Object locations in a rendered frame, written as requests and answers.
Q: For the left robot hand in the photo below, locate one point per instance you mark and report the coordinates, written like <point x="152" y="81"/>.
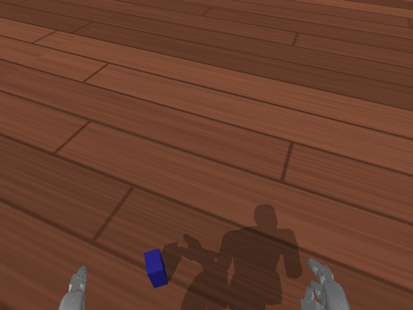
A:
<point x="75" y="298"/>

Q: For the right robot hand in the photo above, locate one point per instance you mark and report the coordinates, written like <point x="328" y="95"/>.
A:
<point x="331" y="295"/>

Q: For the carton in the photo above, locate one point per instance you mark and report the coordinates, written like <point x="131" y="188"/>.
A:
<point x="155" y="268"/>

